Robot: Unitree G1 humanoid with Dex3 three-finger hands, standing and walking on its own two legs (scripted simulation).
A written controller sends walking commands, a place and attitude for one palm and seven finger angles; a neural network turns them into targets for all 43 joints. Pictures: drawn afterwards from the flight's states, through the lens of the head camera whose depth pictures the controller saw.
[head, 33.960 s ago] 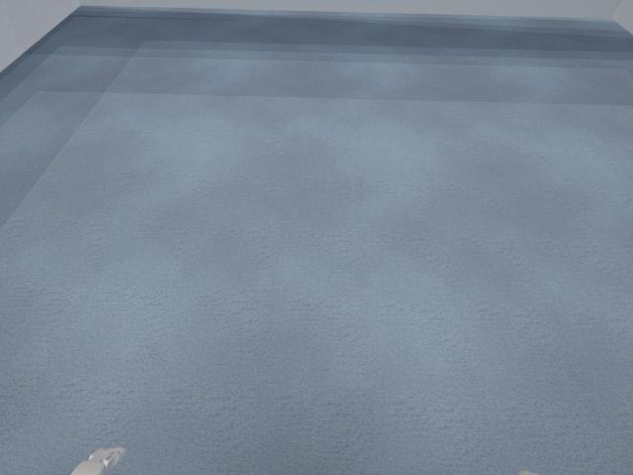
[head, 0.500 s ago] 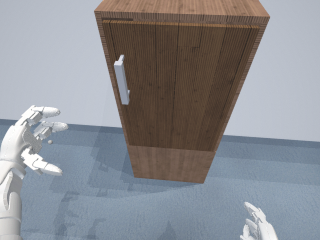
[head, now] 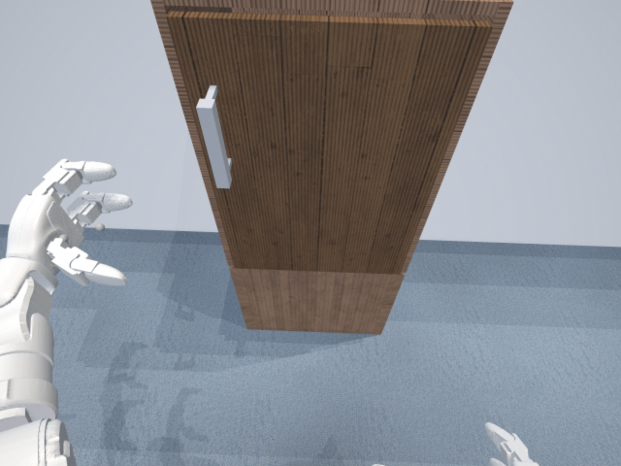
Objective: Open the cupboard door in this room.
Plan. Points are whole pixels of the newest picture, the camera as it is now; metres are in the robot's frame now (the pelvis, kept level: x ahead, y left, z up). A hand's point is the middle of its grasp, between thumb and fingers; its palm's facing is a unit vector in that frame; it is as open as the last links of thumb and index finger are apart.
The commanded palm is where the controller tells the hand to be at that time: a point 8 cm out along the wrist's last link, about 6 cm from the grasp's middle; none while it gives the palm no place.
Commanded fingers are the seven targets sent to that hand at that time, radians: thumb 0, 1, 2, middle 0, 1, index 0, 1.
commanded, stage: move the hooked fingers beside the handle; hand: left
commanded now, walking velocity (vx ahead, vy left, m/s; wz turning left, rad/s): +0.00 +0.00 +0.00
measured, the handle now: (218, 139) +0.56 +0.17 +0.09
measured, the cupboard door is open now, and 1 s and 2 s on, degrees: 0 0 0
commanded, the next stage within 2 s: slide the fingers in behind the handle in 1.88 s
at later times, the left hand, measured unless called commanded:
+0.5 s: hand (140, 184) +0.44 +0.25 +0.11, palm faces -0.01 -1.00 +0.00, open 14.0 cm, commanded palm +0.42 +0.30 +0.11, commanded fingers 0.00 -0.50 0.30 -0.30 -1.20 -0.30 -1.20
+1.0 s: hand (155, 155) +0.50 +0.25 +0.11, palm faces -0.03 -1.00 +0.01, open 14.0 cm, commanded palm +0.49 +0.30 +0.10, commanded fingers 0.00 -0.50 0.30 -0.30 -1.20 -0.30 -1.20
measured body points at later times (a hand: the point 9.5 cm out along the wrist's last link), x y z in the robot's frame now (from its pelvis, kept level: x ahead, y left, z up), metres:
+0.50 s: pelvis +0.01 +0.01 +0.00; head +0.08 +0.01 +0.44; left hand +0.44 +0.31 +0.11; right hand +0.08 -0.26 -0.11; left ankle -0.02 +0.10 -0.72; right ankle +0.05 -0.12 -0.72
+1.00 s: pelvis +0.01 +0.01 -0.01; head +0.12 +0.02 +0.43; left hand +0.50 +0.30 +0.11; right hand +0.02 -0.27 -0.12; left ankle -0.02 +0.10 -0.72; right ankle +0.05 -0.12 -0.72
